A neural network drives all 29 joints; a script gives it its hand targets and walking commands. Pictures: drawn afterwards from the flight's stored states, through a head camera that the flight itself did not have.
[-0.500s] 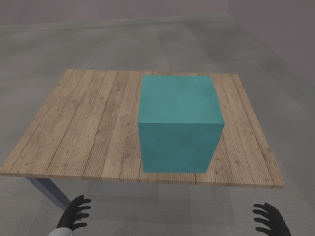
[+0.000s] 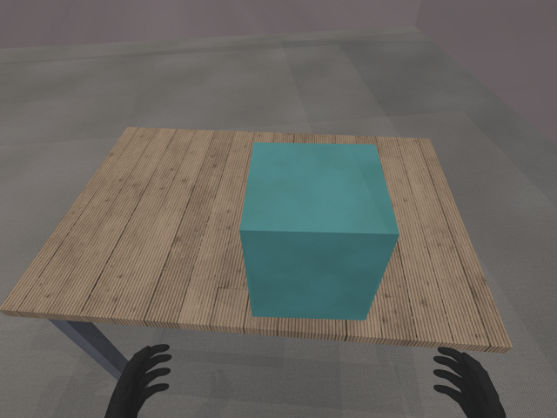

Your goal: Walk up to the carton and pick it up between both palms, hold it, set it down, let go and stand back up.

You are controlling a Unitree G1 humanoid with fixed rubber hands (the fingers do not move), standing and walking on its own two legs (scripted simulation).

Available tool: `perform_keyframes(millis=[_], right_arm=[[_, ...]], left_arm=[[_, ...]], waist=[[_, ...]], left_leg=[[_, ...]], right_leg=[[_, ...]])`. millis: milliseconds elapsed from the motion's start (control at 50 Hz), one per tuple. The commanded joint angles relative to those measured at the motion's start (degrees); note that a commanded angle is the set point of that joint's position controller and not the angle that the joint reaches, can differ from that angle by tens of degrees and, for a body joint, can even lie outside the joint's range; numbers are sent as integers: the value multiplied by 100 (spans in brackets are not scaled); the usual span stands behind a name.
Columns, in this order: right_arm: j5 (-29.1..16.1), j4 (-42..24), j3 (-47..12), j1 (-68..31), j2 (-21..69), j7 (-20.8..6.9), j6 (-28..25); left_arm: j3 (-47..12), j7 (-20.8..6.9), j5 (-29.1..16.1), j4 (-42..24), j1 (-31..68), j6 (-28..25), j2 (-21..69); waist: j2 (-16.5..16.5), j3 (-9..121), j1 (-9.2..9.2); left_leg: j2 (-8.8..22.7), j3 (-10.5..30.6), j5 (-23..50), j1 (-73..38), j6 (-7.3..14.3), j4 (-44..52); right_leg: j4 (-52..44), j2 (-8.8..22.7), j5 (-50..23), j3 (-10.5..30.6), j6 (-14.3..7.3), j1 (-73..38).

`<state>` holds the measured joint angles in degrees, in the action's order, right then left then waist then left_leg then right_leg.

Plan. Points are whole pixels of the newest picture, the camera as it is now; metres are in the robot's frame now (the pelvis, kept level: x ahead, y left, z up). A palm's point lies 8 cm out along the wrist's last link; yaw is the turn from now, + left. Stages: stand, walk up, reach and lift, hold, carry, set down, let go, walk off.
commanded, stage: reach and lift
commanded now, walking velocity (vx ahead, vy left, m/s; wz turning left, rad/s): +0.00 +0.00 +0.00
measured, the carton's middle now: (311, 234) +0.43 -0.01 +0.01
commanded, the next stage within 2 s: none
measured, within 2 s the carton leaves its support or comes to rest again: neither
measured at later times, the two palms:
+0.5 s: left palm (135, 380) +0.17 +0.22 +0.02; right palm (487, 392) +0.18 -0.22 +0.03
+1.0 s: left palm (143, 297) +0.25 +0.22 +0.08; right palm (486, 310) +0.26 -0.22 +0.08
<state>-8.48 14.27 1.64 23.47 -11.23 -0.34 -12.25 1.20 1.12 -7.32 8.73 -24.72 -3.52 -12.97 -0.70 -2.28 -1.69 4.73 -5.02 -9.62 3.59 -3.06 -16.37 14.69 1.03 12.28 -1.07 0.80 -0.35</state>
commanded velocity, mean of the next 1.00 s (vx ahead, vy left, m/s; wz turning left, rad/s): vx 0.00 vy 0.00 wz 0.00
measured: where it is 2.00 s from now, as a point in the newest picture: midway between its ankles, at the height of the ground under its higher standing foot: outside the picture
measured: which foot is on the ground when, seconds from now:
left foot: down 0.00-1.00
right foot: down 0.00-1.00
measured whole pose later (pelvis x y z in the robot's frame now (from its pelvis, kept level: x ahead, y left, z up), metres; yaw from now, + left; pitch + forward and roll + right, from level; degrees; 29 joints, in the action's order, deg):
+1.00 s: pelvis -0.01 -0.01 +0.00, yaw -1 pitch -2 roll +0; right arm -17.7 -3.1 0.1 2.1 -16.0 7.0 10.4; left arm 8.5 -0.1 -8.6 -8.8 -2.7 23.2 -12.3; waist -0.5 -3.3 -1.0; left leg 5.6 -6.0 -8.0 3.8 -3.5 -14.7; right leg 15.4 0.1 11.5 0.1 0.2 1.6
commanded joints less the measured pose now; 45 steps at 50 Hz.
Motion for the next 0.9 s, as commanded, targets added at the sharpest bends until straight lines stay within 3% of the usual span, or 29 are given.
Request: perform_keyframes(millis=[0, 40, 80, 100, 120, 140, 180, 200, 220, 240, 260, 280, 300, 320, 360, 400, 440, 520, 580, 620, 640, 660, 680, 700, 760, 780, 800, 840, 880], right_arm=[[-133, -639, 233, -98, -548, 58, -283], [-23, -1261, 167, -24, -492, 92, -301], [-159, -1274, 16, -1, -309, 53, -267], [-141, -1327, 146, -209, -444, 71, -175], [-180, -1153, 189, -206, -533, 5, -174], [-227, -1376, 282, -150, -474, 47, -180], [-181, -1480, 294, 24, -587, 25, -112], [-159, -1571, 196, 60, -409, 49, -101], [-292, -1696, 238, -123, -514, 54, -68], [-325, -2065, 29, -92, -323, 97, -91], [-215, -1852, 138, -53, -434, 104, -15], [-393, -1776, -37, -256, -446, 98, 37], [-406, -1827, 149, -269, -581, 63, 48], [-413, -1947, 219, -347, -476, 79, 99], [-438, -1870, 232, -695, -502, 38, 258], [-451, -2082, 361, -712, -494, 108, 405], [-464, -2144, 304, -990, -575, 84, 539], [-576, -2205, 274, -1483, -717, 164, 931], [-575, -2387, 326, -1753, -605, 283, 1161], [-620, -2395, 236, -1722, -661, 402, 1317], [-575, -2404, 137, -1910, -602, 466, 1416], [-575, -2402, 253, -1800, -827, 486, 1486], [-684, -2558, 201, -2026, -872, 542, 1535], [-646, -2590, 206, -2241, -904, 548, 1568], [-798, -2610, 189, -2418, -907, 651, 1700], [-783, -2621, 192, -2448, -915, 673, 1719], [-808, -2635, 155, -2425, -968, 683, 1782], [-935, -2811, 121, -2654, -986, 724, 1810], [-881, -2482, 118, -2857, -986, 699, 1962]], left_arm=[[297, 26, 29, -750, -22, -289, -566], [74, 4, -122, -990, 89, -433, -530], [164, 29, -124, -1141, 184, -511, -533], [5, 38, -242, -1312, 491, -475, -619], [143, 96, -79, -1315, 334, -455, -608], [-57, 151, -136, -1611, 183, -456, -489], [-114, 122, -182, -1236, 20, -365, -452], [-88, 130, -218, -1562, 102, -393, -471], [-84, 136, -326, -1637, 259, -394, -592], [-144, 113, -457, -1568, 208, -418, -480], [-91, 131, -386, -1565, 247, -360, -550], [11, 141, -357, -1485, 363, -333, -619], [-101, 211, -237, -1781, 405, -230, -529], [-201, 236, -372, -1815, 385, -176, -524], [-149, 322, -329, -1928, 949, -119, -572], [-52, 318, -373, -1880, 879, 159, -587], [-103, 369, -433, -2013, 1030, 275, -521], [59, 386, -236, -2127, 1437, 823, -487], [12, 325, -482, -2319, 1833, 1044, -504], [233, 273, -321, -2402, 1873, 1305, -583], [370, 211, -316, -2277, 2062, 1439, -519], [387, 199, -295, -2442, 2047, 1560, -430], [500, 160, -286, -2496, 2153, 1678, -485], [576, 139, -244, -2592, 2396, 1732, -453], [680, 40, -177, -2567, 2532, 2052, -420], [653, -25, -164, -2509, 2456, 2153, -423], [774, -47, -138, -2674, 2423, 2178, -527], [846, -52, -189, -2958, 2599, 2249, -478], [924, -102, -22, -2627, 2885, 2342, -498]], waist=[[156, 189, 36], [-224, 122, 34], [-99, 70, -52], [-85, 46, 86], [267, -51, 35], [191, 116, 28], [-110, -155, 36], [34, 27, -8], [-154, 59, 4], [-135, 171, -210], [-202, -3, -83], [52, 27, -194], [251, 19, -39], [181, 30, -11], [364, 75, -10], [24, 168, -42], [391, 306, -122], [312, 144, -86], [-42, 547, -37], [97, 643, -5], [48, 486, -112], [43, 677, 0], [-21, 644, -52], [-48, 613, -10], [-145, 779, 62], [170, 837, 56], [-49, 933, 25], [-7, 1098, 38], [79, 805, 120]], left_leg=[[-614, 147, 2039, -1038, -53, -311], [-618, 157, 1574, -1107, -1, -194], [-616, 188, 1608, -974, 1, -204], [-593, 213, 1379, -875, -38, -137], [-539, 199, 1461, -842, -69, -115], [-527, 174, 1587, -928, -118, -150], [-520, 210, 1339, -809, -27, -57], [-530, 146, 1270, -894, -12, -91], [-494, 187, 1320, -693, -4, -97], [-532, 139, 1366, -635, 61, -93], [-533, 157, 1301, -668, 64, -122], [-516, 165, 1206, -565, 17, -139], [-448, 257, 1193, -796, -49, -126], [-428, 278, 1218, -836, -5, -71], [-381, 237, 559, -636, 5, -30], [-413, 221, 723, -646, 28, 12], [-397, 211, 830, -612, -67, -23], [-371, 242, 763, -740, -10, 132], [-392, 194, 742, -808, 32, -18], [-430, 168, 1535, -1016, -33, -121], [-453, 121, 1613, -984, 13, -63], [-473, 133, 1744, -1117, -18, -85], [-470, 152, 1857, -1155, 40, -71], [-471, 154, 1521, -1098, 55, -110], [-517, 163, 2061, -1310, -19, -152], [-575, 132, 2001, -1257, -41, -179], [-553, 157, 2231, -1240, -41, -177], [-595, 128, 2492, -1347, -29, -198], [-517, 172, 2126, -1224, 26, -118]], right_leg=[[-264, -244, -1632, 271, 4, 903], [-401, -250, -1118, 240, 34, 1079], [-375, -239, -921, 273, 22, 1098], [-361, -297, -648, 268, -39, 1116], [-334, -265, -789, 245, -75, 1160], [-329, -289, -742, 208, -123, 991], [-399, -316, -578, 243, -139, 1048], [-400, -295, -566, 220, -120, 1064], [-321, -299, -559, 262, -95, 1070], [-287, -235, -657, 314, -70, 1101], [-319, -276, -639, 246, -53, 1091], [-306, -223, -450, 318, -84, 1110], [-309, -274, -416, 261, -195, 1135], [-309, -227, -463, 253, -190, 1112], [-335, -228, 320, 339, -198, 1332], [-343, -277, 65, 345, -178, 1238], [-233, -269, -67, 332, -210, 1224], [-322, -233, -129, 329, -201, 1184], [-244, -256, -84, 361, -134, 1285], [-182, -323, -918, 297, -128, 1120], [-233, -294, -965, 252, -84, 1021], [-191, -345, -1094, 231, -93, 988], [-170, -359, -1339, 254, -39, 944], [-193, -336, -1003, 245, -73, 1063], [-183, -403, -1740, 229, 3, 910], [-201, -366, -1658, 277, 26, 840], [-156, -400, -1933, 236, 31, 776], [-147, -412, -2203, 265, 77, 728], [-182, -404, -1809, 248, -12, 828]])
